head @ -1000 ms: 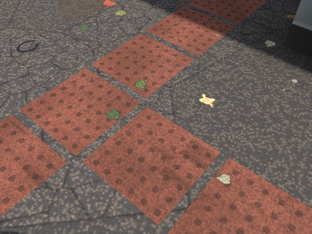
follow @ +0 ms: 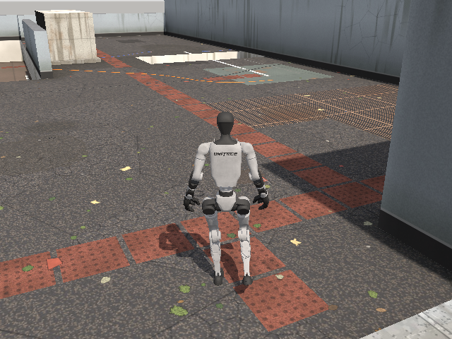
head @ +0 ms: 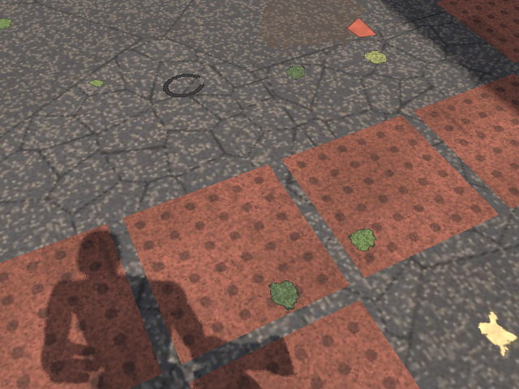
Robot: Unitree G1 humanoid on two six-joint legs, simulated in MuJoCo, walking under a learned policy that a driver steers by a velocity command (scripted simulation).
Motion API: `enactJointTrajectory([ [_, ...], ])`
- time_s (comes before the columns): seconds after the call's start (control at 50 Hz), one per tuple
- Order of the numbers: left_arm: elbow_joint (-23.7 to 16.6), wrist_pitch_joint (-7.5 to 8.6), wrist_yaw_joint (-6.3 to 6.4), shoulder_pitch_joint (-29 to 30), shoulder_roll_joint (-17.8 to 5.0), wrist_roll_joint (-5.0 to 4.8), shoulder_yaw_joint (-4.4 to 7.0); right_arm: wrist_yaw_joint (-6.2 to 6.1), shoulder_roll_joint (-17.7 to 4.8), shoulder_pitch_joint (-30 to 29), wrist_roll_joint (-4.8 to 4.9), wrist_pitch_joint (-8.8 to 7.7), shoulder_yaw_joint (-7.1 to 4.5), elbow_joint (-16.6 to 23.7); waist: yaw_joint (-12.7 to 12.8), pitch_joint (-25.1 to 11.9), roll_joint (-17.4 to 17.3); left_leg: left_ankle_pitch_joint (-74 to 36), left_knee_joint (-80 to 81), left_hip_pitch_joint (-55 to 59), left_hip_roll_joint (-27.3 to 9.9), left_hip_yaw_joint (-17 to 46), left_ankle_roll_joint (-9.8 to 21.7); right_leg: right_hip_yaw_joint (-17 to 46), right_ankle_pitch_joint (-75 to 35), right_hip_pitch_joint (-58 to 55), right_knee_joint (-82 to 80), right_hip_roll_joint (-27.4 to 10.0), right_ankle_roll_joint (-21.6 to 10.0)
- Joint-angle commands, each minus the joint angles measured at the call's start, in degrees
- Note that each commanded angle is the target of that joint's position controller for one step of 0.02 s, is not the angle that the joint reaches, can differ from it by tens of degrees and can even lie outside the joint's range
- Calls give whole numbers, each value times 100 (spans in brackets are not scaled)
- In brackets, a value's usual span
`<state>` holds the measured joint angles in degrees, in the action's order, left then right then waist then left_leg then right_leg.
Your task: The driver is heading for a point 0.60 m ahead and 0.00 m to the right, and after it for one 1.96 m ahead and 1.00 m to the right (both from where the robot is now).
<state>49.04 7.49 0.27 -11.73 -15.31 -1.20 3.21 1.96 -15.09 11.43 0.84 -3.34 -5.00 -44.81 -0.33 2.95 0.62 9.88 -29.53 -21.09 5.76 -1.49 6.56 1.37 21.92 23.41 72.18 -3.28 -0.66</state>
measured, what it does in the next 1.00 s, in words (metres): walks ahead: right foot, then left foot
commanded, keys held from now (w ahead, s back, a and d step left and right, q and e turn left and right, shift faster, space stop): w+q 0.26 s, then w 0.40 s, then w+e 0.34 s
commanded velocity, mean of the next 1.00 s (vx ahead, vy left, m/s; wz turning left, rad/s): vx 0.50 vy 0.00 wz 0.19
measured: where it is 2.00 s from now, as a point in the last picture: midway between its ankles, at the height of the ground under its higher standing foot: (263, 202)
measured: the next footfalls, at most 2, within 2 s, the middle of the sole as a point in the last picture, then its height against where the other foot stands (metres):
right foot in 0.36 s outside the picture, level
left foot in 0.86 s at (192, 343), level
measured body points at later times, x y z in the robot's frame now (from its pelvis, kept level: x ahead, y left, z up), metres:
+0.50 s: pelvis +0.28 -0.04 +0.01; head +0.30 -0.04 +0.45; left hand +0.36 +0.25 -0.10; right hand +0.43 -0.28 -0.12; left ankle +0.17 +0.07 -0.64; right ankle +0.35 -0.13 -0.73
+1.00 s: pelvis +0.51 +0.08 +0.01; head +0.53 +0.09 +0.46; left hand +0.53 +0.36 -0.12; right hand +0.70 -0.16 -0.08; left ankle +0.53 +0.18 -0.73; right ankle +0.47 -0.08 -0.64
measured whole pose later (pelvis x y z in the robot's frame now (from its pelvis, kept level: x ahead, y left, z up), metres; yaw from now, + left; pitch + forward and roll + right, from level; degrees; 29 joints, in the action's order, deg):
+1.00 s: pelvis +0.51 +0.08 +0.01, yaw +8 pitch +2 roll +0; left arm 47.5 3.3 0.1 -19.0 -17.2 -1.8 3.5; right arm 1.0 -13.9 10.5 -0.4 -5.6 -3.0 -41.4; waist 0.8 0.0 2.6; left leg 10.6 -25.7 -17.4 -0.1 -3.8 1.6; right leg 2.7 20.7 27.4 65.9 -2.8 -0.8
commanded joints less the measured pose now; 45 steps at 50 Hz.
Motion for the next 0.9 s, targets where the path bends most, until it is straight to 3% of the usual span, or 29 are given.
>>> enactJointTrajectory([
  [0.02,-508,17,22,-77,-677,137,205,-63,-504,3,-8,-122,-86,450,182,-632,-36,-1196,1631,1294,-1558,2239,1148,366,-380,1224,-569,-430,72],
  [0.1,-805,-113,69,541,-432,230,140,-213,-864,371,8,-131,-175,416,67,-377,-187,-1804,1728,690,-1273,1686,1057,121,-1322,1247,-1946,-250,392],
  [0.18,-1064,-79,0,1357,-279,154,61,-268,-853,723,56,-55,-172,378,-290,-318,-509,-1075,1528,617,-982,1560,686,68,-2589,845,-3642,143,372],
  [0.24,-1254,-19,-76,1697,-414,88,85,-275,-848,960,84,-15,-168,315,-425,-324,-617,-759,1221,975,-1163,1983,617,176,-2589,733,-4136,278,296],
  [0.3,-1277,82,-164,1558,-598,85,145,-323,-811,996,56,27,-158,304,-319,-391,-765,-764,759,1528,-1422,2410,530,225,-2102,530,-4454,294,96],
  [0.34,-1094,144,-155,845,-722,134,229,-324,-700,876,30,42,-114,329,64,-626,-874,-1617,169,1582,-1236,2351,358,20,-1992,-434,-4791,384,-179],
  [0.36,-980,168,-127,120,-935,223,304,-289,-478,777,-22,16,-23,409,407,-1223,-695,-1728,-888,1211,-956,2054,174,415,-2083,-1651,-4621,-105,-500],
  [0.38,-857,150,-95,-787,-1379,323,420,-287,-191,1268,-13,-28,72,494,473,-2114,393,-422,-2808,-383,-284,1401,-230,2187,-1841,-3745,-4601,-1259,-1249],
  [0.4,-563,77,-164,-1205,-1354,183,458,-286,-235,1806,128,-80,116,412,382,-2352,1886,2304,-4176,-1833,18,1168,-437,4328,-575,-4483,-5303,-2081,-1875],
  [0.42,-663,48,-168,-951,-856,50,321,-272,-737,1420,176,-98,20,384,485,-1536,1080,2071,-4700,-2434,-311,1419,-431,4123,357,-3949,-5503,-1925,-1661],
  [0.44,-730,-17,-149,-629,-629,69,245,-259,-827,787,126,-95,7,496,506,-910,506,1579,-4752,-2490,-546,1208,-423,3218,242,-3206,-5554,-1661,-1413],
  [0.46,-744,-62,-152,-341,-559,123,194,-247,-745,422,29,-112,19,603,363,-471,187,1223,-4412,-2359,-735,1014,-413,2623,-326,-2429,-5732,-1399,-1313],
  [0.48,-745,-64,-157,-182,-451,156,141,-238,-688,310,-45,-113,-1,635,210,-318,181,964,-4018,-2151,-953,932,-408,2222,-858,-1990,-5863,-1187,-1237],
  [0.5,-731,-59,-164,-126,-423,182,117,-219,-582,401,-33,-102,9,625,87,-305,311,846,-3771,-1861,-1061,843,-417,1924,-1220,-1690,-5987,-1028,-1191],
  [0.54,-637,-32,-174,-225,-487,131,131,-205,-377,482,-25,-75,60,607,30,-369,472,733,-3336,-1679,-1126,637,-481,1500,-1836,-1494,-6158,-906,-1268],
  [0.6,-519,-50,-126,-400,-771,85,202,-208,-237,-30,-70,-95,143,783,136,-329,359,80,-2289,-1758,-1211,483,-591,1041,-2413,-1499,-6339,-897,-1312],
  [0.66,-420,-121,-96,-595,-879,27,214,-159,-154,-560,-41,-136,197,875,324,-269,379,-792,-1175,-1426,-1091,321,-621,589,-2405,-1473,-6362,-726,-1136],
  [0.72,-258,-199,-93,-1002,-918,-38,205,-98,-202,-1096,8,-185,189,1037,508,-130,394,-1055,-507,-1100,-884,257,-672,681,-2268,-1520,-6210,-773,-1096],
  [0.76,-205,-258,-76,-1105,-967,-57,213,-46,-298,-1288,34,-239,161,1129,495,-79,448,-868,-190,-969,-800,298,-616,892,-2162,-1713,-6017,-912,-1044],
  [0.8,-194,-320,-41,-1043,-1073,-67,244,-22,-471,-1103,36,-301,92,1109,271,-161,524,-611,150,-477,-723,310,-516,1090,-2171,-1820,-5713,-1009,-919],
  [0.82,-200,-342,-26,-968,-1074,-68,237,-41,-582,-725,21,-319,25,1000,18,-334,502,-592,378,162,-651,233,-422,1023,-2514,-1730,-5342,-901,-806],
  [0.84,-220,-338,-23,-960,-916,-32,180,-95,-828,-37,-28,-330,-98,811,-300,-779,394,-586,415,1269,-743,285,-267,800,-2879,-1430,-4509,-585,-634],
  [0.86,-413,-309,-27,-831,-531,96,35,-173,-1267,1000,-154,-325,-221,694,-754,-1646,-237,-694,249,2886,-1860,1354,126,453,-1763,-388,-2743,-162,-368],
  [0.88,-529,-211,-16,-1537,-20,12,-114,-159,-1626,1332,-190,-238,-292,573,-476,-2323,-1819,178,694,4379,-3112,3557,908,64,1023,1593,-938,487,-80],
  [0.9,-432,-183,-6,-1370,-596,-113,27,-147,-1117,1375,-143,-225,-179,553,-633,-2067,-1345,1008,1025,4034,-2982,3933,886,587,1104,2162,-119,247,-64],
])
Velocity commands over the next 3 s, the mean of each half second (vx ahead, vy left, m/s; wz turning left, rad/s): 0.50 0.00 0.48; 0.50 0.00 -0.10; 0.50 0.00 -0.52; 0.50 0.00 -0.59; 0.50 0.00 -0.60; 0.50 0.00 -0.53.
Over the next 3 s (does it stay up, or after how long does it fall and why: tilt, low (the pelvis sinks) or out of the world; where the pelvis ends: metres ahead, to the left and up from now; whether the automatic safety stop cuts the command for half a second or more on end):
stays up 1.46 -0.36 0.00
